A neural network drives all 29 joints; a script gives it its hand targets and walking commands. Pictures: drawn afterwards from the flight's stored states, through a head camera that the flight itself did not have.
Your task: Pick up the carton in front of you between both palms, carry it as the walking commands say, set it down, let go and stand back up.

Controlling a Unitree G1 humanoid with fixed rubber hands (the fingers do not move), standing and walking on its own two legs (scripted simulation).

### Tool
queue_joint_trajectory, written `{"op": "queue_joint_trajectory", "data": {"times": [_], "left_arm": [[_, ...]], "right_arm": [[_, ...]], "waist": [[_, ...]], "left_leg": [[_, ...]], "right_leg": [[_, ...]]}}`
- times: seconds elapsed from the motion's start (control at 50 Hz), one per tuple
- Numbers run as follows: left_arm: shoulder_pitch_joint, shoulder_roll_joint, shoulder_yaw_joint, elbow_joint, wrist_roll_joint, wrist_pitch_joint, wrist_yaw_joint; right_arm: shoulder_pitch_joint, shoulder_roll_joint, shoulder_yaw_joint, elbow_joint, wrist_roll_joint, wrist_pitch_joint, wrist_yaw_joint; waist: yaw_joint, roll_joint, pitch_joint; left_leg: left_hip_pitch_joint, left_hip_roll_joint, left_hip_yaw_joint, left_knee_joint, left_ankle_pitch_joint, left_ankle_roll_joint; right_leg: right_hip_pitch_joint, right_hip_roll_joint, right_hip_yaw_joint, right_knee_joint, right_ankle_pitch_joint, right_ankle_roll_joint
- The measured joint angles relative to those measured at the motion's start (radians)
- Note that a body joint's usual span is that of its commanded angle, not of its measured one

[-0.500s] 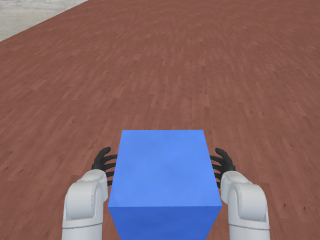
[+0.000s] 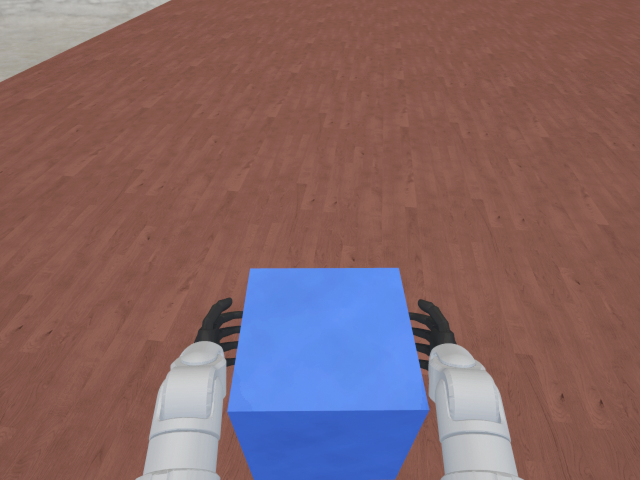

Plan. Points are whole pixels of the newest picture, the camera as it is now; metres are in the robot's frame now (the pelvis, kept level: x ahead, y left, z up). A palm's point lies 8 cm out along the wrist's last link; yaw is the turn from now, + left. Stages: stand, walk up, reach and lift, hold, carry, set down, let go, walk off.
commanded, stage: carry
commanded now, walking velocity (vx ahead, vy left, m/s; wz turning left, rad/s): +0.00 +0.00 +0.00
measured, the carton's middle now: (324, 377) +0.30 +0.00 -0.04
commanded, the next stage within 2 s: hold in 0.34 s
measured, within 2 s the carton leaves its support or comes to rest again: neither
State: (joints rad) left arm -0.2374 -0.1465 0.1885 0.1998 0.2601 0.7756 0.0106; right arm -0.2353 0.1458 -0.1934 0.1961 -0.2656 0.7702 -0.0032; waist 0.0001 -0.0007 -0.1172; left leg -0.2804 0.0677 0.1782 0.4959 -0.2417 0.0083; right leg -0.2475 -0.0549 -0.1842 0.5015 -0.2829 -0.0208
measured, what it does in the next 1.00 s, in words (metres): shifts its weight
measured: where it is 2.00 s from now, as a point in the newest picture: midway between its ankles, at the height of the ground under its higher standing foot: outside the picture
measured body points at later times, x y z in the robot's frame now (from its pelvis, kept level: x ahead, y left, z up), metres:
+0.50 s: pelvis -0.01 +0.00 +0.01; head -0.03 +0.00 +0.46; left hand +0.29 +0.13 +0.04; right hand +0.28 -0.17 +0.04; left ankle +0.01 +0.13 -0.74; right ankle -0.01 -0.10 -0.74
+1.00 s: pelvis -0.07 +0.02 -0.03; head +0.05 +0.01 +0.40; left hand +0.33 +0.14 -0.06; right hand +0.32 -0.16 -0.06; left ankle +0.01 +0.13 -0.74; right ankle -0.01 -0.10 -0.74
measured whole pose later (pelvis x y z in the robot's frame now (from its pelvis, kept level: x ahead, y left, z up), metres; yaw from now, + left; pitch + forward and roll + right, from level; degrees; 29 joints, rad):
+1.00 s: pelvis -0.07 +0.02 -0.03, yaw -7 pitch +7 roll +1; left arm -0.66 -0.19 0.59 0.56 0.48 0.39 -0.04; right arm -0.71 0.15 -0.55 0.67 -0.48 0.35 0.05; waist 0.05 -0.01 0.16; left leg -0.60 -0.04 -0.04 0.75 -0.27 0.00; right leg -0.62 0.05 0.06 0.76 -0.26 -0.01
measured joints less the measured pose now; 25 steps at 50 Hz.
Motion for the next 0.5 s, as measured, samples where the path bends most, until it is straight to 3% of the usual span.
{"op": "queue_joint_trajectory", "data": {"times": [0.14, 0.34, 0.44, 0.5], "left_arm": [[-0.039, -0.009, 0.041, 0.057, 0.016, -0.091, -0.005], [-0.007, -0.002, 0.005, -0.006, -0.012, -0.048, 0.007], [0.027, 0.005, -0.004, -0.049, -0.014, -0.043, 0.005], [0.015, 0.003, 0.002, -0.029, -0.012, -0.048, 0.003]], "right_arm": [[-0.042, 0.010, -0.041, 0.061, -0.015, -0.092, 0.004], [-0.009, 0.002, -0.008, -0.005, 0.010, -0.047, -0.005], [0.002, 0.000, 0.023, -0.015, 0.006, -0.049, -0.003], [-0.001, 0.000, 0.016, -0.006, -0.001, -0.053, -0.002]], "waist": [[-0.002, -0.001, 0.018], [0.002, -0.001, 0.012], [0.014, 0.006, 0.128], [0.001, 0.010, 0.157]], "left_leg": [[-0.013, 0.002, -0.002, -0.001, 0.012, -0.001], [-0.019, 0.006, -0.005, 0.009, 0.007, -0.005], [0.137, -0.045, -0.164, -0.092, 0.066, -0.009], [0.182, -0.051, -0.193, -0.117, 0.047, -0.022]], "right_leg": [[-0.014, 0.001, -0.002, 0.002, 0.009, -0.004], [-0.019, 0.003, -0.003, 0.012, 0.003, -0.007], [0.120, 0.050, 0.097, -0.094, 0.063, -0.004], [0.158, 0.063, 0.127, -0.126, 0.087, -0.006]]}}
